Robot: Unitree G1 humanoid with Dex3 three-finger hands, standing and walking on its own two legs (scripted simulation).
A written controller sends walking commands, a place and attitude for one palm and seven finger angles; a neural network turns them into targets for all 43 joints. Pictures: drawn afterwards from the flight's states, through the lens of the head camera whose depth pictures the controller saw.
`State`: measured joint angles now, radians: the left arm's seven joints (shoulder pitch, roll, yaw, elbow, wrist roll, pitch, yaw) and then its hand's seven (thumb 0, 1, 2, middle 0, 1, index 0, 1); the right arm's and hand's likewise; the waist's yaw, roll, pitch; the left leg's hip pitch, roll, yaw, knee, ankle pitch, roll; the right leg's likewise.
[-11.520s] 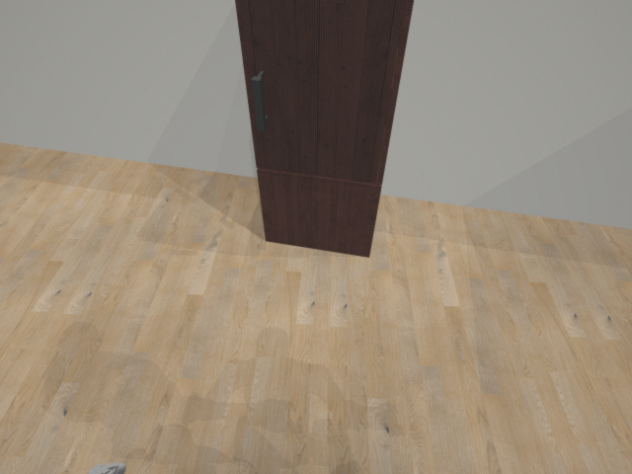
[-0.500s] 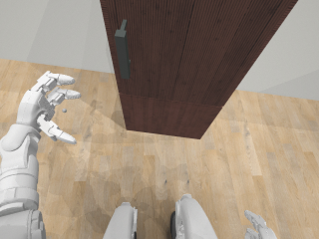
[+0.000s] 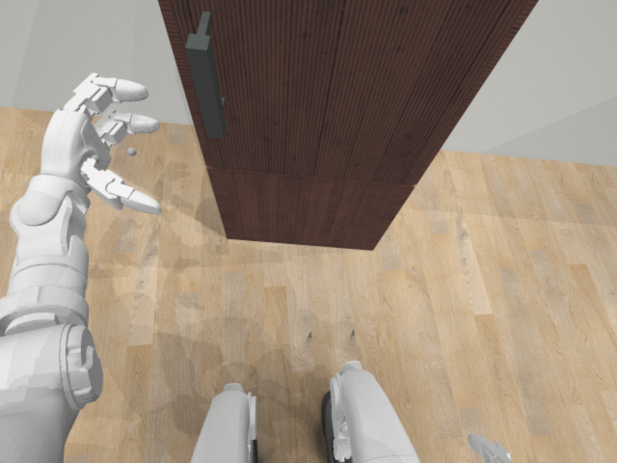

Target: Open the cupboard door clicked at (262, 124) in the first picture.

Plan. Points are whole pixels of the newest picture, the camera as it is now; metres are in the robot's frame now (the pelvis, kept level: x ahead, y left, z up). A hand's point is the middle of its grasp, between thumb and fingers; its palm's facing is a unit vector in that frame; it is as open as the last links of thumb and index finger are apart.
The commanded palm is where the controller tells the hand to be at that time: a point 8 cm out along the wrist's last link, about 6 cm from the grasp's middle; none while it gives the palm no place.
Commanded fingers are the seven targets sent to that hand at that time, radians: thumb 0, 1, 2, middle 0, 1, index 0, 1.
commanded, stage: move the hooked fingers beside the handle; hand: left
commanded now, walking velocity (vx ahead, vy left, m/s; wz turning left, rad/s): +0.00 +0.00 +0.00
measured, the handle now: (211, 80) +0.61 +0.11 +0.04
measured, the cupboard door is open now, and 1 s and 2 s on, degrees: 0 0 0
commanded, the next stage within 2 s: slide the fingers in behind the handle in 1.22 s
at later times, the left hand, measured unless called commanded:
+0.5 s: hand (169, 92) +0.58 +0.16 +0.05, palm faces -0.14 -0.99 -0.03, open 13.6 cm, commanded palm +0.56 +0.20 +0.05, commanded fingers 0.00 -0.50 0.30 -0.30 -1.20 -0.30 -1.20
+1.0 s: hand (173, 98) +0.57 +0.15 +0.05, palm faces -0.14 -0.99 -0.03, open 14.0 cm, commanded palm +0.56 +0.19 +0.05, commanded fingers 0.00 -0.50 0.30 -0.30 -1.20 -0.30 -1.20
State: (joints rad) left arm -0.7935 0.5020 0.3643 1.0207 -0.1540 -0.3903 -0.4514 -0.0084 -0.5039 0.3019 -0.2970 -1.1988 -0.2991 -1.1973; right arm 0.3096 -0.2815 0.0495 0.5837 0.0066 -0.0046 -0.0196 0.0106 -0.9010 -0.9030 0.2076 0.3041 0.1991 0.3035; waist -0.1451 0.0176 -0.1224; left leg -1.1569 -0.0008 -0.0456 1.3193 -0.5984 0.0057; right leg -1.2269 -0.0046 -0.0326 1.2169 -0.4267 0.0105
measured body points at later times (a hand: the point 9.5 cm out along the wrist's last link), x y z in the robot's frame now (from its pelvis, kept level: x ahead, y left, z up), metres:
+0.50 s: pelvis -0.01 +0.00 -0.02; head +0.19 +0.02 +0.38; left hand +0.58 +0.21 +0.06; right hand -0.04 -0.26 -0.12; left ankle +0.01 +0.11 -0.62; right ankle +0.07 -0.13 -0.62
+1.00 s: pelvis +0.01 +0.00 -0.01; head +0.20 +0.03 +0.40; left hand +0.57 +0.21 +0.05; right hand +0.00 -0.26 -0.11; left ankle +0.01 +0.11 -0.62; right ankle +0.07 -0.13 -0.62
